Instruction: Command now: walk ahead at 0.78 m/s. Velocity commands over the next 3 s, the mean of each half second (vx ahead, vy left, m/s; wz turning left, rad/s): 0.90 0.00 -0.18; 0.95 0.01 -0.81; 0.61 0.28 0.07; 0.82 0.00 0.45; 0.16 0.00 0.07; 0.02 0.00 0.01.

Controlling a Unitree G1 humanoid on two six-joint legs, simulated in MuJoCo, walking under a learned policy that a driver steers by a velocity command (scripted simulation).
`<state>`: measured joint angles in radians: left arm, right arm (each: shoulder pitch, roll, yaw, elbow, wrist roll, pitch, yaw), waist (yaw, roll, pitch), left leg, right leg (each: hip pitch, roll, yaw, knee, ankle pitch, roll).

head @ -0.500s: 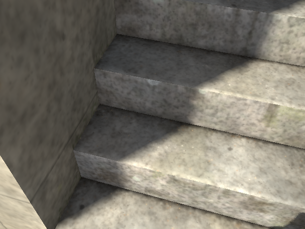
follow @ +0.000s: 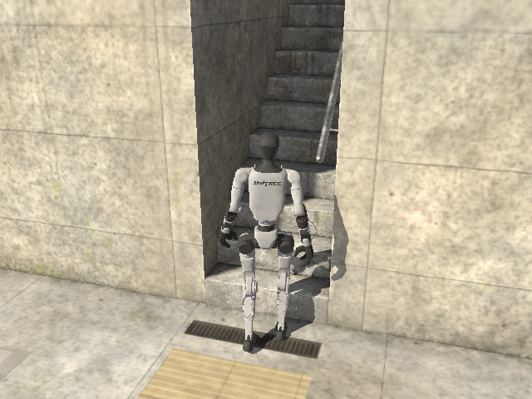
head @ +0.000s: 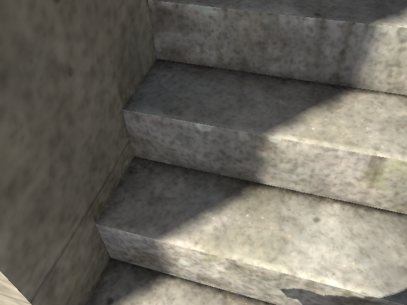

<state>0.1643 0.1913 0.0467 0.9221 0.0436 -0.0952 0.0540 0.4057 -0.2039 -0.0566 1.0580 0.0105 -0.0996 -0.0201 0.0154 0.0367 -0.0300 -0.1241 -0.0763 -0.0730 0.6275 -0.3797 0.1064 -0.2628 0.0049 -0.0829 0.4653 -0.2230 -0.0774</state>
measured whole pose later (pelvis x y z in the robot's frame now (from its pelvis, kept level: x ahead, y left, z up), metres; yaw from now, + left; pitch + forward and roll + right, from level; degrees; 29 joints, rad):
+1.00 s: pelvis +0.57 -0.07 +0.31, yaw -28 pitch +3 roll -3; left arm 0.31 0.24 0.09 0.80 0.03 -0.01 0.05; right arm 0.05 -0.16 -0.02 0.55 -0.10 -0.12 0.00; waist 0.00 0.02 -0.01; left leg -0.80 0.00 -0.17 2.10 0.03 0.05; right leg -0.56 0.28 -0.02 0.96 -0.45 -0.19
